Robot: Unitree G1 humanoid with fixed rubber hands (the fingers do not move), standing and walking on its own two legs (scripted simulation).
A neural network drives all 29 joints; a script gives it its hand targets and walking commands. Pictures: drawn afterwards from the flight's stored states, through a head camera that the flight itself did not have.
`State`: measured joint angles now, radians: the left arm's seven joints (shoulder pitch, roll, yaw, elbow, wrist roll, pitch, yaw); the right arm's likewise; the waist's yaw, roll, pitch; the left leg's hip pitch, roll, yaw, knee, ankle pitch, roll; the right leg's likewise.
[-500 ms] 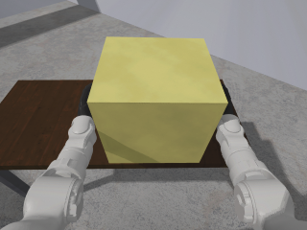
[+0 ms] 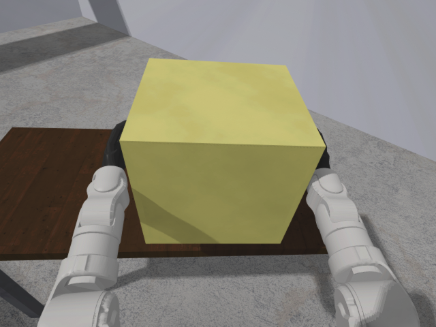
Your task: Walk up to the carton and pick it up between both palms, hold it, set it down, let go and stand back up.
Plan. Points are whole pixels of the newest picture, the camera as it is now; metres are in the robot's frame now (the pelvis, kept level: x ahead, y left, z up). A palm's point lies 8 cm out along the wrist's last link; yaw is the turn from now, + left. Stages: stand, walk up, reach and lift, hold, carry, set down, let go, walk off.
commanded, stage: reach and lift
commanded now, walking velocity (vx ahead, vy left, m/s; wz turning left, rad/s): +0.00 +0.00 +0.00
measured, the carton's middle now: (216, 153) +0.44 -0.01 +0.11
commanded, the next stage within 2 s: hold in 1.16 s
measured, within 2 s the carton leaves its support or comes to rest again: neither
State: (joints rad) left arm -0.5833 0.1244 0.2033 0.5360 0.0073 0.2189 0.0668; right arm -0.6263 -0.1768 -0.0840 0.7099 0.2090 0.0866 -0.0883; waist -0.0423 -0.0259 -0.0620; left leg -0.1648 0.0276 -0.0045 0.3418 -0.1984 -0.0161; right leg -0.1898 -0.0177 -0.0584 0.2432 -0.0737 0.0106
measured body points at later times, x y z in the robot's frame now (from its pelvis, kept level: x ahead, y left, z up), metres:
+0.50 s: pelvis +0.00 +0.01 +0.00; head -0.04 +0.03 +0.45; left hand +0.36 +0.20 +0.17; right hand +0.36 -0.18 +0.16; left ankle -0.01 +0.12 -0.75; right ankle +0.03 -0.13 -0.75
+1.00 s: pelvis -0.02 -0.01 +0.00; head -0.06 +0.01 +0.45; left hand +0.37 +0.19 +0.19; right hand +0.37 -0.19 +0.19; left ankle -0.01 +0.12 -0.75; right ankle +0.03 -0.13 -0.75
